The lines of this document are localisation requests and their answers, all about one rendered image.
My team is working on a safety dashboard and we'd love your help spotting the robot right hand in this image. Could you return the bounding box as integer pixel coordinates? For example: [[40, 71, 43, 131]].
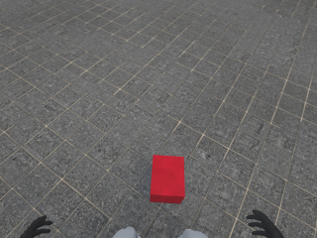
[[247, 209, 284, 238]]

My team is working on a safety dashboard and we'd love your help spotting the left robot thigh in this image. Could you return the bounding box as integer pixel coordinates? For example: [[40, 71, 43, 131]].
[[112, 228, 141, 238]]

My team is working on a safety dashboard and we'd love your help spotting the carton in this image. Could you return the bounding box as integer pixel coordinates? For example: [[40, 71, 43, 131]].
[[150, 155, 185, 204]]

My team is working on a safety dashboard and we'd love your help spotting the robot left hand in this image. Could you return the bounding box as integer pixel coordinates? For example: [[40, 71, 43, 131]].
[[20, 215, 53, 238]]

